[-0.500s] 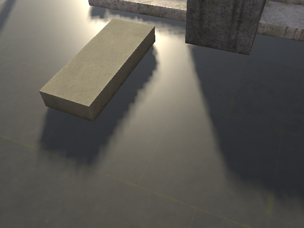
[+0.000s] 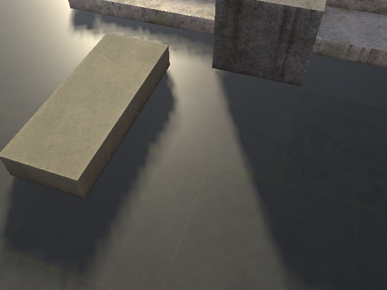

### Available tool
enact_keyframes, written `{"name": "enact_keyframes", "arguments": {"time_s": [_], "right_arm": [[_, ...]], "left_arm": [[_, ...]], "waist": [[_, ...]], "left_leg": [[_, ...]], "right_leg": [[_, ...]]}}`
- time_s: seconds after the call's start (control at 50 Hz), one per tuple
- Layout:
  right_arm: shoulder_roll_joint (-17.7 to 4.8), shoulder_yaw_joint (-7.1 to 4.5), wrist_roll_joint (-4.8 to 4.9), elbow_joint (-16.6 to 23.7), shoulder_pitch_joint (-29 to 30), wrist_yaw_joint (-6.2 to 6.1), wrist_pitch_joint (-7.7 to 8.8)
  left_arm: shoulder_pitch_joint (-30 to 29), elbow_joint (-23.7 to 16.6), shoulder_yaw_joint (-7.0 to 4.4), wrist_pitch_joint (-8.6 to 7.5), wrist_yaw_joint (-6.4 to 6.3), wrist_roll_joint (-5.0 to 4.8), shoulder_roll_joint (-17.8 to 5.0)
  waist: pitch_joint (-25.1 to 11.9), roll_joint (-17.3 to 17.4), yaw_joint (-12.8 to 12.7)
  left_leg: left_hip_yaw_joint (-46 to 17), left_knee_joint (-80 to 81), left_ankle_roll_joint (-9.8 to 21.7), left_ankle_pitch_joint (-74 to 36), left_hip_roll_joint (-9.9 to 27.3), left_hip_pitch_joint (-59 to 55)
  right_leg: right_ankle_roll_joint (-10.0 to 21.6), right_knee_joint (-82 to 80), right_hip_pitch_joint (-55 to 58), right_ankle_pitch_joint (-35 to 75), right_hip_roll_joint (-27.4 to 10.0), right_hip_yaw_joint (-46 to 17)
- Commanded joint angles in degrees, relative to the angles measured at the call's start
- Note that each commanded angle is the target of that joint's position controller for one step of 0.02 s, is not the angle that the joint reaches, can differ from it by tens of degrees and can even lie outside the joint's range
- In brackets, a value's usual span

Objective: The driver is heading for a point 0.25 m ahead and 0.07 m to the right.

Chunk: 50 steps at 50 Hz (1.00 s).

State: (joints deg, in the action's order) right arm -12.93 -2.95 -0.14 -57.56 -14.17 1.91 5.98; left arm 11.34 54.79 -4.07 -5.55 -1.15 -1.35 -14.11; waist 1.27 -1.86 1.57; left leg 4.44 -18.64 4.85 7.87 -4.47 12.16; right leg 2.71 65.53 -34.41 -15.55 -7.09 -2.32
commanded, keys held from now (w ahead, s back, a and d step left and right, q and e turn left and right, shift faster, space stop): w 0.02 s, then no key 0.98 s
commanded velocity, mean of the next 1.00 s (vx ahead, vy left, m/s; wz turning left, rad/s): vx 0.13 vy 0.00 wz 0.00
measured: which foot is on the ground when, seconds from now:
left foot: down 0.00-0.28, up 0.30-0.56, down 0.58-1.00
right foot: up 0.00-0.24, down 0.26-1.00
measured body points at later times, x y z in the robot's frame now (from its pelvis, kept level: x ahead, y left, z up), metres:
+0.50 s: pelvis +0.19 -0.05 -0.01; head +0.22 -0.06 +0.44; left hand +0.31 +0.19 -0.14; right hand +0.26 -0.32 -0.16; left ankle +0.18 +0.10 -0.72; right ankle +0.29 -0.14 -0.74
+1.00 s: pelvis +0.25 -0.03 -0.01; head +0.27 -0.03 +0.44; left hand +0.33 +0.22 -0.15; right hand +0.28 -0.28 -0.16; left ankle +0.22 +0.09 -0.74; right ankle +0.29 -0.14 -0.74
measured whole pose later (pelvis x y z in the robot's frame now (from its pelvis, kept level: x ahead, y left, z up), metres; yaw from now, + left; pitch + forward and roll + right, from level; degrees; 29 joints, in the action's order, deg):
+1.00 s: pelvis +0.25 -0.03 -0.01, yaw +0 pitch +0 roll +0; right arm -11.2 -1.5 0.0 -62.0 -13.4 -2.0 1.2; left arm 9.4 59.3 -2.3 -0.2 -1.6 0.0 -12.4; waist 1.8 0.1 0.3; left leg 0.5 -30.1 -0.6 19.4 1.4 10.4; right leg 0.9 29.2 -16.6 -12.2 0.0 2.3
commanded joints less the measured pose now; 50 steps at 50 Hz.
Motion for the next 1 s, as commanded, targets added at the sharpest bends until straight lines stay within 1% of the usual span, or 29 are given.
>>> {"name": "enact_keyframes", "arguments": {"time_s": [0.02,0.04,0.08,0.12,0.16,0.2,0.22,0.24,0.26,0.28,0.3,0.32,0.34,0.36,0.38,0.4,0.44,0.48,0.52,0.56,0.58,0.6,0.62,0.64,0.66,0.7,0.76,0.86,1.0], "right_arm": [[-7.35,-1.02,0.01,2.85,1.5,-1.21,1.02],[-7.57,-0.96,0.02,2.69,0.84,-1.59,0.83],[-7.72,-0.76,0.07,2.42,-0.19,-2.02,0.33],[-8.55,-0.78,0.31,1.27,-3.38,-2.18,-0.04],[-8.4,-0.58,0.61,0.14,-5.16,-2.35,-0.63],[-8.74,-0.64,0.84,-0.34,-4.62,-2.64,-1.22],[-9.14,-0.81,0.97,-0.41,-3.76,-2.77,-1.51],[-9.39,-0.89,1.16,-0.21,-2.35,-2.91,-1.79],[-8.76,-0.72,0.6,-0.07,-3.69,-2.92,-1.87],[-5.43,0.39,-0.75,0.17,-8.54,-2.72,-1.46],[-0.31,2.16,0.0,-2.22,-16.16,-2.33,-1.45],[-5.09,1.0,0.97,-2.86,-14.6,-2.13,-2.0],[-7.33,0.27,1.71,-1.39,-9.39,-2.37,-2.75],[-7.06,0.08,1.54,-0.7,-5.59,-3.01,-3.7],[-6.6,-0.18,1.05,-0.35,-3.95,-3.67,-4.71],[-5.76,-0.15,0.75,-0.26,-4.16,-4.15,-5.56],[-3.84,0.18,0.45,-0.97,-5.02,-4.83,-6.32],[-3.59,0.25,0.26,-1.52,-5.02,-5.07,-6.67],[-3.65,0.17,-0.09,-2.14,-5.05,-4.75,-6.96],[-4.45,0.06,-1.34,-1.96,-3.67,-4.34,-7.18],[-5.72,0.02,-1.63,-1.29,-2.96,-4.35,-7.13],[-9.18,-0.74,-0.73,-1.53,-1.83,-4.46,-6.96],[-7.95,-0.64,-0.25,-1.86,-0.98,-4.32,-6.38],[-6.32,-0.25,-0.42,-1.98,0.01,-4.3,-5.71],[-5.88,-0.2,-0.5,-2.01,1.1,-4.25,-5.14],[-5.04,-0.03,-0.29,-2.12,1.18,-4.15,-4.24],[-5.3,-0.02,0.04,-2.67,-0.44,-4.12,-3.87],[-5.24,0.15,0.14,-3.18,-2.07,-4.12,-4.11],[-4.57,0.43,0.15,-3.38,-2.48,-4.13,-4.67]], "left_arm": [[1.82,-2.85,-0.68,0.56,-0.32,0.81,-2.72],[-0.54,-3.67,-0.64,0.47,-0.23,1.04,-2.75],[-4.12,-4.74,0.07,0.09,0.27,1.31,-1.26],[-8.06,-5.53,0.62,-0.01,0.87,1.14,-0.62],[-10.11,-6.21,0.72,0.17,1.34,0.88,-1.46],[-10.73,-6.97,0.47,0.08,1.78,1.22,-3.19],[-8.95,-6.67,0.08,-0.07,1.95,1.49,-4.47],[-5.03,-5.35,-0.48,-0.3,1.93,1.89,-5.71],[-0.34,-3.7,-1.47,-0.57,1.67,2.4,-8.72],[4.3,-3.13,-2.01,-0.54,1.47,3.51,-12.59],[6.59,-2.26,-1.08,0.32,1.58,3.21,-9.99],[6.58,-2.59,-0.02,0.91,2.07,2.04,-6.31],[1.87,-3.45,0.28,1.15,2.11,1.42,-6.12],[-2.41,-4.25,0.68,1.32,1.87,1.66,-5.58],[-5.98,-4.83,1.06,1.44,1.61,2.06,-4.83],[-8.11,-4.95,1.07,1.7,1.45,2.66,-4.93],[-9.0,-4.71,1.0,2.2,1.15,3.41,-4.94],[-7.92,-4.17,1.0,2.5,0.7,2.98,-5.03],[-8.64,-3.96,1.05,3.1,0.3,1.91,-5.28],[-6.73,-2.74,1.47,3.57,0.15,1.41,-4.14],[-5.66,-2.2,1.54,3.71,0.17,1.62,-3.95],[-3.88,-2.22,1.14,3.95,0.02,1.66,-4.31],[-4.06,-1.95,1.15,4.07,-0.35,1.9,-4.26],[-3.62,-1.73,1.11,4.08,-0.55,1.81,-3.96],[-2.86,-1.29,1.15,4.15,-0.72,1.83,-3.46],[-1.73,-0.38,1.02,4.21,-0.71,2.09,-3.61],[-2.16,0.25,1.05,4.09,-0.42,1.83,-3.19],[-1.82,1.37,0.98,4.3,-0.32,1.48,-3.34],[-1.34,2.86,0.89,5.08,-0.72,1.26,-3.68]], "waist": [[0.91,4.25,-2.59],[1.67,3.9,-2.23],[1.62,4.21,-1.55],[0.26,4.86,0.33],[-0.39,5.85,0.99],[-1.24,6.71,0.16],[-2.43,6.89,-1.27],[-4.17,6.48,-3.59],[-7.43,3.7,-4.67],[-15.39,-3.77,-3.3],[-24.17,-14.4,-2.45],[-24.88,-8.94,-3.49],[-18.08,-5.45,-3.0],[-13.03,-2.15,-2.2],[-9.77,-1.34,-0.81],[-8.24,-3.07,0.64],[-7.54,-5.33,1.35],[-8.9,-5.5,1.08],[-8.28,-5.04,1.96],[-4.95,-3.71,1.88],[-2.23,-2.19,1.15],[0.5,3.2,-1.48],[1.71,5.83,-1.3],[1.72,7.53,-1.96],[1.35,8.49,-2.54],[0.48,7.24,-2.53],[-0.74,4.48,-1.69],[-2.65,2.7,-1.08],[-2.21,2.05,-1.21]], "left_leg": [[-13.46,12.95,10.52,-6.17,16.65,1.6],[-11.76,12.34,9.79,-11.58,15.95,1.37],[-6.25,9.97,7.4,-23.26,13.07,2.48],[-4.17,7.94,6.16,-26.24,12.14,1.27],[-4.87,5.61,5.61,-26.04,13.27,-2.68],[-6.62,1.62,4.49,-26.84,15.19,-7.28],[-7.39,-0.99,3.59,-26.93,15.77,-9.04],[-7.0,-5.4,2.3,-28.28,14.62,-9.64],[-5.45,-12.99,0.24,-26.3,11.08,-8.34],[-3.59,-26.34,-2.43,-7.59,6.78,2.69],[-4.35,-42.0,-5.49,27.37,2.13,13.3],[-9.68,-47.6,-5.96,33.0,3.47,14.91],[-9.42,-49.4,-6.23,30.54,5.25,18.23],[-8.48,-48.23,-6.69,27.26,6.9,18.66],[-8.5,-44.73,-7.01,24.35,8.57,16.61],[-8.14,-39.75,-7.14,21.92,9.41,12.28],[-5.86,-31.28,-7.26,20.14,8.09,6.21],[-5.1,-24.61,-6.96,15.14,7.47,2.56],[-3.87,-16.73,-6.1,6.47,6.8,-2.26],[-4.04,-10.53,-4.19,2.88,7.12,-4.98],[-6.63,-6.88,-2.75,5.1,9.67,-3.53],[-7.11,-6.04,-1.3,13.92,9.97,3.02],[-7.74,-3.25,-1.25,19.9,9.58,9.29],[-8.03,-1.35,-2.08,20.34,9.68,11.58],[-7.99,-0.76,-2.97,18.54,9.62,12.06],[-7.63,-1.46,-3.81,14.65,9.35,10.08],[-6.96,-3.63,-3.7,8.39,8.84,6.67],[-6.07,-5.71,-3.55,1.1,8.27,3.74],[-5.3,-6.3,-3.67,-2.06,7.64,2.65]], "right_leg": [[-1.65,-7.59,-3.96,7.57,-3.08,-1.05],[-2.07,-12.17,-4.38,11.04,-2.61,-0.52],[-2.21,-22.63,0.27,17.62,-0.11,1.85],[-2.42,-28.54,4.63,22.95,2.83,3.98],[-2.01,-32.17,5.71,23.72,3.93,3.39],[-0.55,-35.33,6.35,20.53,4.4,2.08],[0.33,-37.14,8.6,19.47,4.75,1.7],[1.33,-40.03,13.61,21.47,5.75,2.41],[2.6,-41.28,21.85,35.43,4.51,1.88],[7.3,-34.84,39.46,59.6,-5.19,-6.46],[17.22,-36.09,51.03,64.26,-16.5,-19.92],[16.96,-39.24,47.41,51.21,-14.96,-22.71],[14.52,-41.77,40.44,40.14,-12.9,-19.33],[12.65,-44.31,33.01,31.75,-10.86,-16.44],[11.3,-46.83,25.72,25.11,-9.49,-14.07],[9.9,-48.87,19.76,19.73,-7.54,-11.66],[9.39,-50.65,14.44,15.66,-4.79,-7.79],[9.52,-51.38,14.33,9.54,-4.38,-7.23],[7.99,-52.02,11.94,-2.81,-3.44,-6.5],[3.78,-52.75,8.53,-15.33,-1.28,-5.66],[1.49,-51.42,8.01,-17.32,0.13,-4.8],[-0.21,-50.05,10.67,-14.03,3.56,-1.31],[-1.03,-46.92,16.31,-9.06,5.0,0.71],[-0.82,-44.75,19.89,-4.76,5.16,1.17],[-0.4,-43.42,21.99,-1.6,5.16,1.52],[0.21,-42.22,22.66,2.27,5.23,1.96],[0.64,-41.43,22.61,7.07,5.04,2.0],[0.63,-39.5,24.25,14.67,4.85,2.22],[0.46,-38.41,25.12,17.42,4.66,2.16]]}}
